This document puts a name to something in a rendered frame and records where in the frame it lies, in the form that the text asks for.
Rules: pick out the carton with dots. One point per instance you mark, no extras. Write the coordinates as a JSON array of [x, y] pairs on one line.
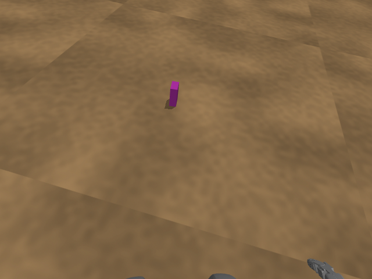
[[173, 93]]

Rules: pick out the right robot hand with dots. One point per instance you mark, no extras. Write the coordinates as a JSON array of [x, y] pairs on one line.
[[324, 270]]

